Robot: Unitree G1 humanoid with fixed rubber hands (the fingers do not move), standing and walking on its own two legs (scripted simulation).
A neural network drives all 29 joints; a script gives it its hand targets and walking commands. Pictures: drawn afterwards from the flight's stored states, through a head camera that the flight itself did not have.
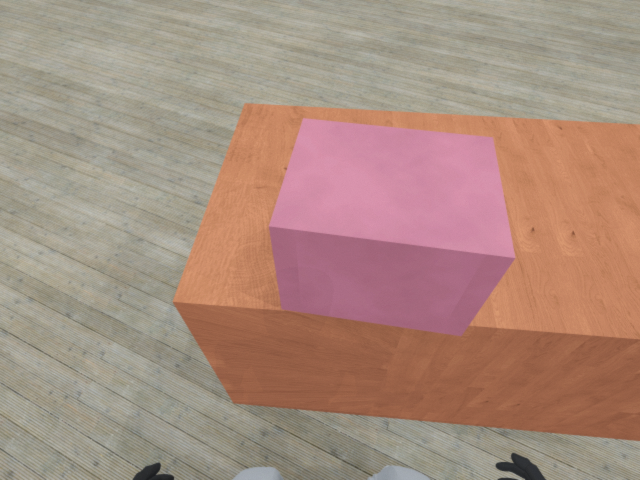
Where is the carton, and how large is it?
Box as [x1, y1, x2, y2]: [269, 118, 514, 335]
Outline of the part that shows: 303,118 269,224 281,308 461,335 514,259 513,247 492,137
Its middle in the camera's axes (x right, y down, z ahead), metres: +0.10 -0.01 +0.63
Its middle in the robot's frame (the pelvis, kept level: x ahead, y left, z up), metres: +0.48 -0.08 -0.02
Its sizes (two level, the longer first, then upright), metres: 0.301 0.233 0.222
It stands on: a pedestal, 0.62 m high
